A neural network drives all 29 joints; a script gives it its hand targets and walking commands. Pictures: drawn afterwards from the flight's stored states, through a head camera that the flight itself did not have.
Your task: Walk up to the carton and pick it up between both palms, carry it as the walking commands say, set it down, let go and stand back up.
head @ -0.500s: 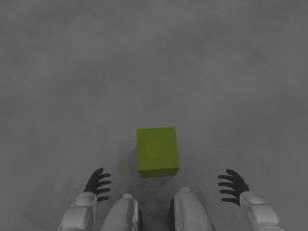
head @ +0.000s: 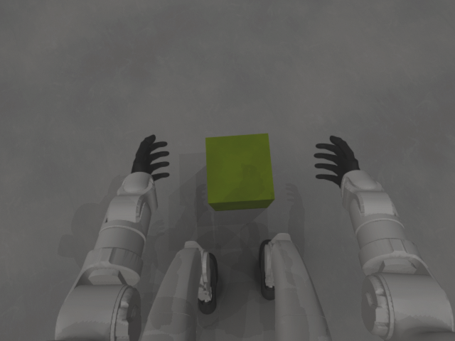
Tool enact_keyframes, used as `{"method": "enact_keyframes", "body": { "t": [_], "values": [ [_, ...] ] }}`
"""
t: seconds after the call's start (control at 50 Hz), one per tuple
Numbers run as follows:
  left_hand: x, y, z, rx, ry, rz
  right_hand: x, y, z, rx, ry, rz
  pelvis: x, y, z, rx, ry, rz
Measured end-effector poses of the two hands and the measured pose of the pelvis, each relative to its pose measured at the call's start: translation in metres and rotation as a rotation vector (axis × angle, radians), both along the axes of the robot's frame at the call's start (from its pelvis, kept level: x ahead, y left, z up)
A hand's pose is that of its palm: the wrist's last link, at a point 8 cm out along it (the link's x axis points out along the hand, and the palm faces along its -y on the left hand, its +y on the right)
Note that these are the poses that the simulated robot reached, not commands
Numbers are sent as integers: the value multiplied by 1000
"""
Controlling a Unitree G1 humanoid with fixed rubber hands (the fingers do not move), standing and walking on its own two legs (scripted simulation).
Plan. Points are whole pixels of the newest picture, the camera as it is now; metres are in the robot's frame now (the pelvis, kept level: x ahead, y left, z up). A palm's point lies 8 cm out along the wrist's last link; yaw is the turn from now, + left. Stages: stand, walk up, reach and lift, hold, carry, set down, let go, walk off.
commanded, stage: reach and lift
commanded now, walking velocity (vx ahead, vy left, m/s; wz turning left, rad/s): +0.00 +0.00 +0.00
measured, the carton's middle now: (239, 176) +0.47 -0.01 -0.55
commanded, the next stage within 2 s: none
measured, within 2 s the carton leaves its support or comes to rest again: neither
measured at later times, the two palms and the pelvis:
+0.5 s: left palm (150, 133) +0.47 +0.17 -0.13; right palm (335, 126) +0.48 -0.21 -0.14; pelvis +0.00 -0.01 -0.02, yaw +2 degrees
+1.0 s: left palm (168, 155) +0.47 +0.17 -0.27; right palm (318, 150) +0.47 -0.21 -0.28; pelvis -0.02 -0.01 -0.14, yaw +3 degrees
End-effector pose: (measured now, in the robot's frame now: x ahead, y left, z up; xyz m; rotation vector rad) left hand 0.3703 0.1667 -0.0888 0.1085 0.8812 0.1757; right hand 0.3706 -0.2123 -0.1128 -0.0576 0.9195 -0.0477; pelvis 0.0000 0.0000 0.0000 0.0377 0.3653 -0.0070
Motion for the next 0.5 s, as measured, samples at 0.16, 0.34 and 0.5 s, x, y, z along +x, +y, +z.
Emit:
{"method": "enact_keyframes", "body": {
  "t": [0.16,0.34,0.5],
  "values": [
    [29,-1,-14,-19,-105,9,39,-2,-2,-27,-132,-23,6,-10,-3,6,124,13],
    [81,11,-17,-18,-216,0,84,-5,-9,-37,-220,-57,4,-15,-17,4,245,20],
    [101,7,-43,-37,-234,-16,111,2,-28,-28,-277,-46,2,-13,-25,6,319,28]
  ]
}}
